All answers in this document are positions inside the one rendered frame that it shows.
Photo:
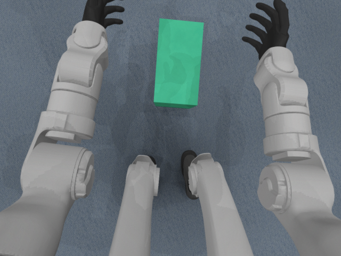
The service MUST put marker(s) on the right robot hand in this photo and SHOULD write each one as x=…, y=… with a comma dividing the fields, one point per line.
x=277, y=28

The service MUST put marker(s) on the robot right forearm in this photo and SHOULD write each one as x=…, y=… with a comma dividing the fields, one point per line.
x=286, y=113

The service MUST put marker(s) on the robot left forearm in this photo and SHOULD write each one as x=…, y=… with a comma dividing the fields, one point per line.
x=75, y=90

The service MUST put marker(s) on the left robot hand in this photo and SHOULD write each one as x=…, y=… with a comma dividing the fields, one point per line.
x=96, y=10

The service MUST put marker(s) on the robot thigh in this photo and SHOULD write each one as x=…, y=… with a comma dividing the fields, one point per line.
x=132, y=236
x=224, y=231

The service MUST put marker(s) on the carton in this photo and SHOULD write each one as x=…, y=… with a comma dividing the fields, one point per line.
x=178, y=63

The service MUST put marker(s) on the left robot thigh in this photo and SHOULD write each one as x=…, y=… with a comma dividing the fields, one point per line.
x=132, y=236

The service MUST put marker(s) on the right robot thigh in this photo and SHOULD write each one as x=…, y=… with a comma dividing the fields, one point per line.
x=224, y=231

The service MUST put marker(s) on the right robot upper arm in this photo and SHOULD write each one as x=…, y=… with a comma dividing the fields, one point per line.
x=301, y=197

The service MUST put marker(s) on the left robot upper arm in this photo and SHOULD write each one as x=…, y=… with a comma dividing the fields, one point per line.
x=54, y=177

